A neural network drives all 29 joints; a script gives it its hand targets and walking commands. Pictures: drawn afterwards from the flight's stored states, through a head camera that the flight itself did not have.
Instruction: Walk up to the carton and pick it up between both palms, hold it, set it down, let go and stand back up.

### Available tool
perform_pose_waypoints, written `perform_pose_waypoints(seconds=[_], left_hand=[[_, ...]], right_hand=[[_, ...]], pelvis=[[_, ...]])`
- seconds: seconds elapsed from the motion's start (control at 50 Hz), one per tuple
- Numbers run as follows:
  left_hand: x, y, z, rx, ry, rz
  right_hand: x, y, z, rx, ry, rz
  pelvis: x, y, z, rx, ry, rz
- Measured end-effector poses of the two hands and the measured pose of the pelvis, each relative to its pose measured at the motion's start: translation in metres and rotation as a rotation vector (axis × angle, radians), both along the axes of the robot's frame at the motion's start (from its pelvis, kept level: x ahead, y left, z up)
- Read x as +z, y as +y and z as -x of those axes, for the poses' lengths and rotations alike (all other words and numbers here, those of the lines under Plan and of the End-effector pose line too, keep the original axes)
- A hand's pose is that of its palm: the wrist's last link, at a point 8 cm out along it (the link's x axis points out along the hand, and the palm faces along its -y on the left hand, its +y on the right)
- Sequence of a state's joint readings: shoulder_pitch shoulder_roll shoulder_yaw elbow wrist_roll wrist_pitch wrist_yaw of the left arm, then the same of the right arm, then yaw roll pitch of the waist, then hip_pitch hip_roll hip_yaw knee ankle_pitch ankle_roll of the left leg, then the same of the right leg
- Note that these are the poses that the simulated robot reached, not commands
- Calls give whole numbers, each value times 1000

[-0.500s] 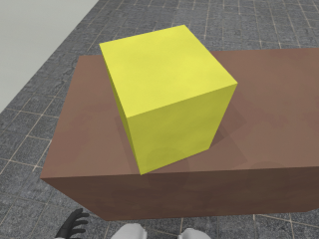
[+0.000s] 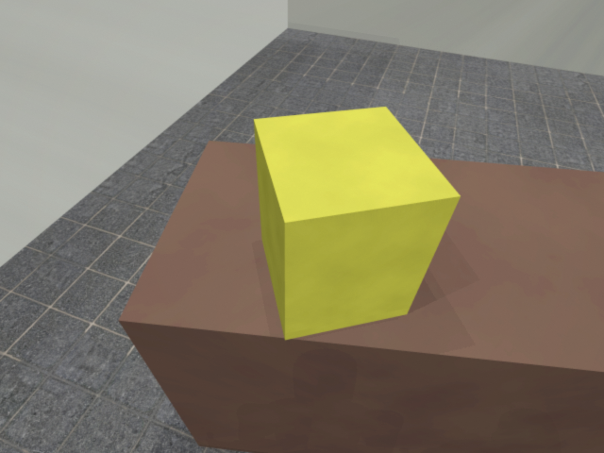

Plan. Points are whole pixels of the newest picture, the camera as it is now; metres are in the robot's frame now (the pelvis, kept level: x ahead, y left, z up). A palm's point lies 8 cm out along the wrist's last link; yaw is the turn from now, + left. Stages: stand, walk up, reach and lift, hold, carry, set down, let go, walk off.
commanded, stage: walk up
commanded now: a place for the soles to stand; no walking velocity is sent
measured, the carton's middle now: (335, 223) +0.42 -0.04 +0.09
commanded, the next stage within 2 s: none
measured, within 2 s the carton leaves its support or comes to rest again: neither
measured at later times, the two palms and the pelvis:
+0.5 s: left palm out of the picture +0.09 +0.27 -0.12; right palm out of the picture +0.09 -0.24 -0.11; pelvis +0.03 +0.01 +0.00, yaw +3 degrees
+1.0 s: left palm out of the picture +0.09 +0.28 -0.12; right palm out of the picture +0.14 -0.23 -0.11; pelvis +0.03 +0.01 -0.01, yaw +4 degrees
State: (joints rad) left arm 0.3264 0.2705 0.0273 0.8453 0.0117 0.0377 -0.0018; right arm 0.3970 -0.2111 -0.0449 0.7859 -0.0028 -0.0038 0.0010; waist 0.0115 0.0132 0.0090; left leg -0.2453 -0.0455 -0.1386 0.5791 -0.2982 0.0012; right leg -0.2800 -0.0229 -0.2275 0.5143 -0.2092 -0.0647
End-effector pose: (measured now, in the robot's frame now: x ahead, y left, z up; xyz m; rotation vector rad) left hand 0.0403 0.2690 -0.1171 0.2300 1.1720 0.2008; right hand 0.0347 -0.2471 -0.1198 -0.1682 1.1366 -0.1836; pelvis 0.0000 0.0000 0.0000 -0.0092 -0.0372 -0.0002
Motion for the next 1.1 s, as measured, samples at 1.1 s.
perform_pose_waypoints(seconds=[1.1], left_hand=[[-7, 15, -41, 24, -43, 12]], right_hand=[[8, 12, -102, 156, -90, 57]], pelvis=[[-9, 13, -32, 69, 10, 13]])
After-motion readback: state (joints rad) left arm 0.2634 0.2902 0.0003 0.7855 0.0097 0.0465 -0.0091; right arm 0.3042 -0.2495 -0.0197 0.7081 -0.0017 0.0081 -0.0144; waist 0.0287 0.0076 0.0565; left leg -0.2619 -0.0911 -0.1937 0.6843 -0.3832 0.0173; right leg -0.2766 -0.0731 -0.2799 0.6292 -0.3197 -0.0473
